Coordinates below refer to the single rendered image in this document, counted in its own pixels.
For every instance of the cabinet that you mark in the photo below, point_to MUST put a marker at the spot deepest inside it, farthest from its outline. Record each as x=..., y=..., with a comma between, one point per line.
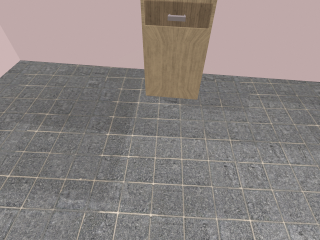
x=174, y=57

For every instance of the handle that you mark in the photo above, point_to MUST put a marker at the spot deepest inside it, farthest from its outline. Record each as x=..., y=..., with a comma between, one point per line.
x=180, y=18

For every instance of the drawer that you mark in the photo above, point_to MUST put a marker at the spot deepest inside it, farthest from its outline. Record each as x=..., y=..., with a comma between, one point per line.
x=197, y=13

